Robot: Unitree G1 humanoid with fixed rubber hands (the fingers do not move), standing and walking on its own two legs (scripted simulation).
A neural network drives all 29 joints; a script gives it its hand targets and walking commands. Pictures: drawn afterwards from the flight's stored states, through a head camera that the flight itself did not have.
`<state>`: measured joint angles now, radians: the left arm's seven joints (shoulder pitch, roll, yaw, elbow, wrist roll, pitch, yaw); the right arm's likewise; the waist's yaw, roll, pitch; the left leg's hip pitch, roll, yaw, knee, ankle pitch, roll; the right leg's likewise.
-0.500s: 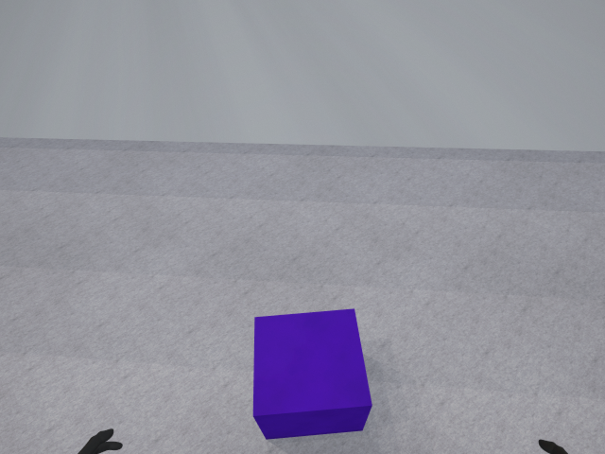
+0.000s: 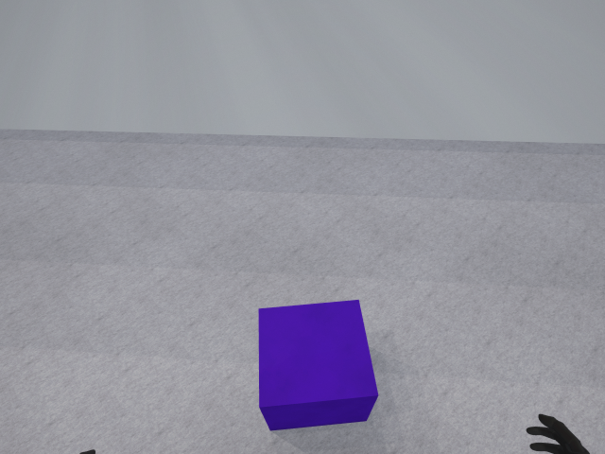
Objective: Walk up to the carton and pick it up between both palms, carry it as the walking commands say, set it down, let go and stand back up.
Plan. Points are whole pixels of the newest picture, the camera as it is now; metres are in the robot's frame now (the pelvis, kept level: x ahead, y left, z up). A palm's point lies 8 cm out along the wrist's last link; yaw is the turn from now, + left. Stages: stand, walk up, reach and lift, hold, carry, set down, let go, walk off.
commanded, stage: walk up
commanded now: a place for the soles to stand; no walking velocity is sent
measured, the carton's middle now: (313, 366) +0.44 +0.01 -0.63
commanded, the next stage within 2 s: reach and lift in 0.58 s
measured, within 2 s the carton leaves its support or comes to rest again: neither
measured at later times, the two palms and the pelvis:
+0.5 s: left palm out of the picture +0.09 +0.34 -0.09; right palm out of the picture +0.10 -0.33 -0.10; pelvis +0.00 +0.01 -0.01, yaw -1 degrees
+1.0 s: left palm (112, 416) +0.19 +0.30 -0.10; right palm (506, 398) +0.22 -0.28 -0.12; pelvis -0.04 -0.03 -0.04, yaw +7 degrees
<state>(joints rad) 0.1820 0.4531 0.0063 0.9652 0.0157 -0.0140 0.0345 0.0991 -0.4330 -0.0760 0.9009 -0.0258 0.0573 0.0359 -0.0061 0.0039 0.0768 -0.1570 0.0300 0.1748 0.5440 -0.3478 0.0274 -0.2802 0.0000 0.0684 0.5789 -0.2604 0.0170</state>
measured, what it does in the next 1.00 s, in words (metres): stands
